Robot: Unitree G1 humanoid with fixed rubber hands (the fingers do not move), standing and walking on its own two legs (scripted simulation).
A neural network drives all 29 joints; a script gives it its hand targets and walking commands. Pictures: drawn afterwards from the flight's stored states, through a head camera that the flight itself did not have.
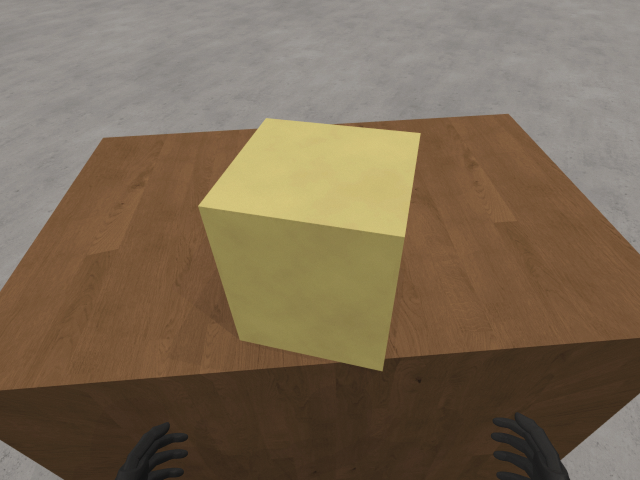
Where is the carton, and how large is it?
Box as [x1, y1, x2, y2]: [198, 118, 420, 370]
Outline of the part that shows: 266,118 198,206 239,338 241,340 382,370 420,133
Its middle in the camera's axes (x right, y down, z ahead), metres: +0.00 +0.00 +0.54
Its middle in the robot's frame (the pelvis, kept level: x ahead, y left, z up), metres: +0.42 +0.03 +0.10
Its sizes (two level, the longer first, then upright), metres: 0.210 0.200 0.250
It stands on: a pedestal, 0.75 m high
